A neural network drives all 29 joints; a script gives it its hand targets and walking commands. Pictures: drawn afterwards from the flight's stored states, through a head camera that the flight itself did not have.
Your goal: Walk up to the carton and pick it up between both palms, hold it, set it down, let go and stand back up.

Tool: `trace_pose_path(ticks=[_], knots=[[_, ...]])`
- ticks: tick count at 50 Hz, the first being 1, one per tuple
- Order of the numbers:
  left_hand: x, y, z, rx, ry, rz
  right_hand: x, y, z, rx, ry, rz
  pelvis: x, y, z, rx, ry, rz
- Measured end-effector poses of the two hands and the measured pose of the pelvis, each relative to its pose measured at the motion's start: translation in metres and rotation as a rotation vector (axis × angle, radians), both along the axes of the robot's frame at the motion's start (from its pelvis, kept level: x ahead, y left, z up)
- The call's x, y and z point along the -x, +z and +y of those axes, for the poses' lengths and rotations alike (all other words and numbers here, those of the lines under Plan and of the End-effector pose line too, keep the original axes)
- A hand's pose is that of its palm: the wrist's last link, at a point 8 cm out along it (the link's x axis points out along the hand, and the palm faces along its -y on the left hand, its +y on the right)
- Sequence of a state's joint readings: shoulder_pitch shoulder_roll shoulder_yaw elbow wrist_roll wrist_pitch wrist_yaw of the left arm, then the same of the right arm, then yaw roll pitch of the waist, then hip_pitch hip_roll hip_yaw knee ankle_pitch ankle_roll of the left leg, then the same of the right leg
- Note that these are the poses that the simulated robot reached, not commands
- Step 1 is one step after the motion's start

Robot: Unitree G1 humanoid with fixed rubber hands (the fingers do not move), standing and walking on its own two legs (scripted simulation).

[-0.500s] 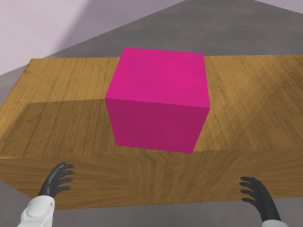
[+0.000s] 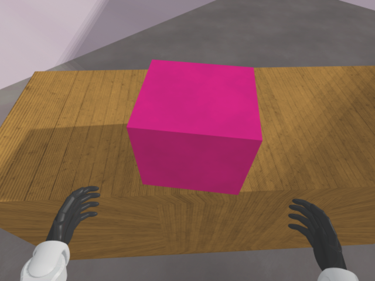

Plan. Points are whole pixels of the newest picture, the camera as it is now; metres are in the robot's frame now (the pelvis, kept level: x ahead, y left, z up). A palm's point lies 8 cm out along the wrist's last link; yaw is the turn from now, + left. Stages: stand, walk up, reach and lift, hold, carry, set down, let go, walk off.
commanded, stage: reach and lift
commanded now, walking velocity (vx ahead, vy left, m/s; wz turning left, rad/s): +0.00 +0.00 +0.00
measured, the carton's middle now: (195, 128) +0.46 +0.00 +0.03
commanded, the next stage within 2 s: none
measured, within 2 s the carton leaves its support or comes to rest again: neither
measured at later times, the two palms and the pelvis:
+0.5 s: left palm (77, 187) +0.26 +0.23 +0.08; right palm (314, 205) +0.24 -0.22 +0.08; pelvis +0.00 +0.00 +0.00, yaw +0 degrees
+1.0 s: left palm (79, 140) +0.33 +0.23 +0.13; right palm (310, 156) +0.33 -0.22 +0.11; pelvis +0.00 +0.00 +0.00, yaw +0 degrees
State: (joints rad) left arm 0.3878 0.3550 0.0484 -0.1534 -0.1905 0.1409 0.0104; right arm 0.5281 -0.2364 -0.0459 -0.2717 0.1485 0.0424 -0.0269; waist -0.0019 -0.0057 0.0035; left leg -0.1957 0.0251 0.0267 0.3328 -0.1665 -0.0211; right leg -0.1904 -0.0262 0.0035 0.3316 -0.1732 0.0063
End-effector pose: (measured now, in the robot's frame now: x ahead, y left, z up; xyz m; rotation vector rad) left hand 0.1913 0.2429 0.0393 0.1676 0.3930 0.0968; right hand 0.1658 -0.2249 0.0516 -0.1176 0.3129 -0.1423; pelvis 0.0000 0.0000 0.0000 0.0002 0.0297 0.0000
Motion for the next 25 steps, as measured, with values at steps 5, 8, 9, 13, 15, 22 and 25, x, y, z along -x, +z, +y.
trace_pose_path(ticks=[5, 8, 9, 13, 15, 22, 25], knots=[[-0.001, 0.004, -0.002, 0.018, -0.009, -0.024, -0.006, 0.01, 0.004, -0.007, 0.005, -0.033, 0.0, 0.0, 0.0, 0.0, 0.0, 0.0], [-0.005, 0.007, -0.003, 0.032, -0.009, -0.039, -0.013, 0.013, 0.005, -0.009, 0.006, -0.035, 0.001, 0.0, 0.0, 0.0, 0.0, -0.001], [-0.007, 0.008, -0.003, 0.038, -0.01, -0.046, -0.016, 0.014, 0.006, -0.009, 0.007, -0.037, 0.001, 0.0, 0.0, 0.0, 0.0, -0.001], [-0.024, 0.018, -0.007, 0.055, -0.022, -0.078, -0.033, 0.019, 0.009, -0.017, 0.017, -0.052, 0.001, 0.0, 0.0, 0.0, 0.0, -0.001], [-0.034, 0.023, -0.01, 0.057, -0.032, -0.093, -0.041, 0.021, 0.01, -0.026, 0.02, -0.061, 0.0, 0.0, 0.0, 0.0, 0.0, 0.0], [-0.061, 0.037, -0.017, 0.061, -0.051, -0.094, -0.065, 0.026, 0.009, -0.05, 0.01, -0.074, -0.001, 0.0, 0.0, -0.001, 0.0, 0.002], [-0.067, 0.04, -0.017, 0.062, -0.051, -0.088, -0.073, 0.028, 0.009, -0.058, 0.008, -0.083, -0.002, 0.0, -0.001, -0.001, 0.0, 0.002]])
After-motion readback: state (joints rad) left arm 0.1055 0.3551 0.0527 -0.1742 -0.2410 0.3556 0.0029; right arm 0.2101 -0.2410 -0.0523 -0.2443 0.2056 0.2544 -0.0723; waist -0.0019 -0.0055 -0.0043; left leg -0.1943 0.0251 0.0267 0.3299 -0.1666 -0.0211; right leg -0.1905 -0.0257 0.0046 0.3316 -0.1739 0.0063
